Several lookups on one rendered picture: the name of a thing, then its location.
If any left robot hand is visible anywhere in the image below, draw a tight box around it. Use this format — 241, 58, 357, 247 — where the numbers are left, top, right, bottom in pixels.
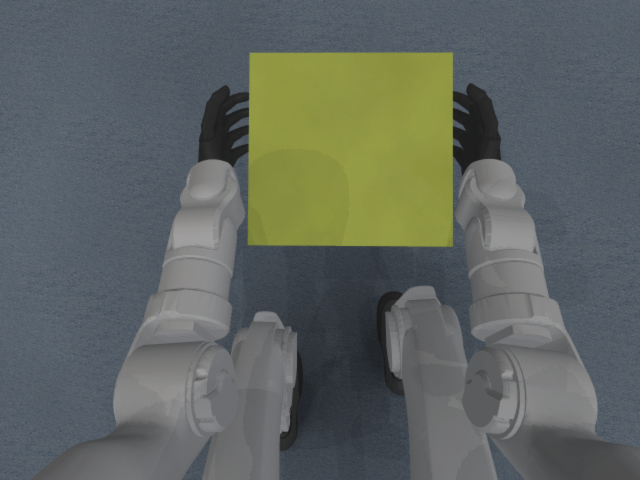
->
198, 85, 249, 167

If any robot right shin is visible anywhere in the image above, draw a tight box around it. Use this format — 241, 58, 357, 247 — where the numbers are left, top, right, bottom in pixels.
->
393, 286, 463, 379

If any left robot forearm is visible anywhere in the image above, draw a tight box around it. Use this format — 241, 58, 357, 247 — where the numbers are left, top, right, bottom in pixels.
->
113, 159, 245, 419

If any right robot forearm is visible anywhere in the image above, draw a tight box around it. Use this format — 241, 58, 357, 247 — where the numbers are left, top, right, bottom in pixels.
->
455, 159, 598, 424

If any right robot hand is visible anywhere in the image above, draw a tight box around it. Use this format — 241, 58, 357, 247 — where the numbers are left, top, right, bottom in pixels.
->
453, 83, 501, 176

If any right robot upper arm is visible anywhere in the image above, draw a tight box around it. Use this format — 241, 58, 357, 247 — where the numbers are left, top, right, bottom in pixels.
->
462, 343, 640, 480

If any right robot thigh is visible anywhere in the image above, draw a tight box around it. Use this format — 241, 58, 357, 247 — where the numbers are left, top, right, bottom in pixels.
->
385, 299, 498, 480

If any left robot upper arm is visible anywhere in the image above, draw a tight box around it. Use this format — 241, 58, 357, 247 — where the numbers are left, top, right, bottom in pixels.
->
31, 341, 239, 480

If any carton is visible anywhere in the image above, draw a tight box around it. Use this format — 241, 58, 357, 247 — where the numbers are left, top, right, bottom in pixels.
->
248, 53, 453, 247

